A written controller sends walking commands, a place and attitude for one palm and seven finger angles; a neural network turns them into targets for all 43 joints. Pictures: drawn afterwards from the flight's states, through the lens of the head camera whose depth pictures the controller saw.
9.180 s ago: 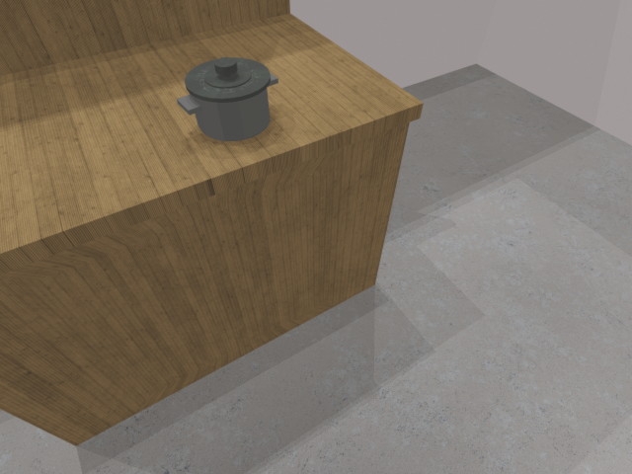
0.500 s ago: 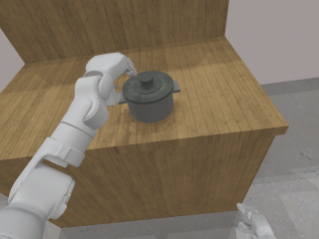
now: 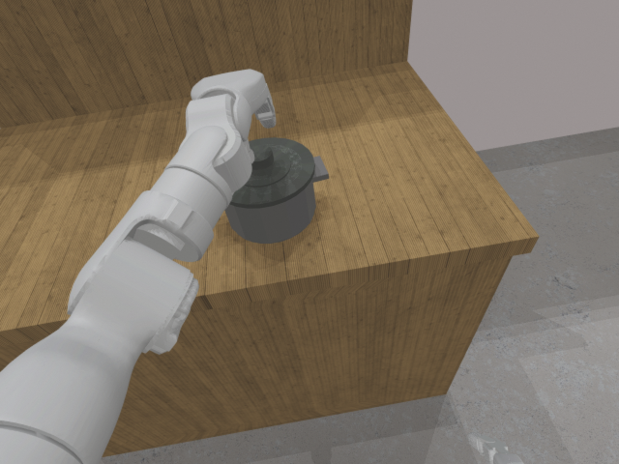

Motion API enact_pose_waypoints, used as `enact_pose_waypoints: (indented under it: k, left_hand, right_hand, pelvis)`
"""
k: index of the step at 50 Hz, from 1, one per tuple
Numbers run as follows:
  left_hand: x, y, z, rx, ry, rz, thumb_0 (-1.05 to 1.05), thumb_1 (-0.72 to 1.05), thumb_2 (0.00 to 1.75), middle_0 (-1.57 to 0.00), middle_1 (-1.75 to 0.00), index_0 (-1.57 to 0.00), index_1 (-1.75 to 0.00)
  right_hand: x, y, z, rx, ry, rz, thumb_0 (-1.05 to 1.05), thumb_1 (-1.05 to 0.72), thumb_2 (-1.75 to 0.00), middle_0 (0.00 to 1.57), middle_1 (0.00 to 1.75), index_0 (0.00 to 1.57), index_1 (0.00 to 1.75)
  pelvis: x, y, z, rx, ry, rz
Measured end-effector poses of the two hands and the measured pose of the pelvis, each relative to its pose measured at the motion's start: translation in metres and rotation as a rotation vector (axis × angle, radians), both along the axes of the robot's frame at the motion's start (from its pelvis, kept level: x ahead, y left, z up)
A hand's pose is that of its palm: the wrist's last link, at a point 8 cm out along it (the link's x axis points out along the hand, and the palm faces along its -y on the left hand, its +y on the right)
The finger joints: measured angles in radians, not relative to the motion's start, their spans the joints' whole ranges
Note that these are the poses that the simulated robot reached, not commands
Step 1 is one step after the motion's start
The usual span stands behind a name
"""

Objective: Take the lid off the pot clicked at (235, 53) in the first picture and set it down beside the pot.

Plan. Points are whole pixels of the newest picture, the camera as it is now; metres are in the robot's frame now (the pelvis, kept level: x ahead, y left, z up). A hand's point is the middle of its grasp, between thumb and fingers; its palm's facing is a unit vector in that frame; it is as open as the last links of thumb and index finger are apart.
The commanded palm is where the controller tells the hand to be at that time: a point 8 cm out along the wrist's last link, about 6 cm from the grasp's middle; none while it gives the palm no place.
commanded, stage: move the open hand above the knob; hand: left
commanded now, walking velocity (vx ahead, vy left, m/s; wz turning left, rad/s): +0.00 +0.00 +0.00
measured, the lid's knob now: (259, 157) +0.52 +0.08 +0.14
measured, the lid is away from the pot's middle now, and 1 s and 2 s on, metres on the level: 0.00 0.00 0.00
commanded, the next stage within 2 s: lower the open fingers around the knob in 0.74 s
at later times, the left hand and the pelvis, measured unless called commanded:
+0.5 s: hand (243, 132) +0.48 +0.08 +0.21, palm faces -0.20 -0.07 -0.98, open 9.8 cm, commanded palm +0.47 +0.08 +0.26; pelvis +0.01 +0.02 +0.00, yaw -1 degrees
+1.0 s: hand (251, 135) +0.48 +0.07 +0.20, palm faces -0.27 -0.14 -0.95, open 9.8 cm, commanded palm +0.47 +0.08 +0.25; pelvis +0.01 +0.01 +0.00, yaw -1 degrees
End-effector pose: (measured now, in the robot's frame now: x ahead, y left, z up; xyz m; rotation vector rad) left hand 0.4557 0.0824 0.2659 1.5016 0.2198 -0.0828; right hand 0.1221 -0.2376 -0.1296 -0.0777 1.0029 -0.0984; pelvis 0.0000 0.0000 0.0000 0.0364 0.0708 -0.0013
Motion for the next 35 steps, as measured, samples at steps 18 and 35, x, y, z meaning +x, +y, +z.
enact_pose_waypoints:
  k: [18,35]
  left_hand:
    - [0.023,-0.004,-0.002,-0.026,0.01,-0.003,0.0,-0.36,1.68,-0.89,-0.08,-0.89,-0.08]
    - [0.017,-0.006,0.0,0.001,0.011,0.017,0.0,-0.36,1.68,-0.89,-0.08,-0.89,-0.08]
  right_hand:
    - [-0.042,0.0,-0.004,-0.03,0.093,-0.075,0.0,-0.91,-0.89,0.19,0.3,0.2,0.3]
    - [-0.004,0.014,0.005,-0.025,0.002,-0.03,0.0,-0.91,-0.89,0.2,0.3,0.2,0.3]
  pelvis:
    - [0.009,0.013,0.002,-0.005,0.037,-0.026]
    - [0.006,0.015,0.002,-0.007,0.041,-0.01]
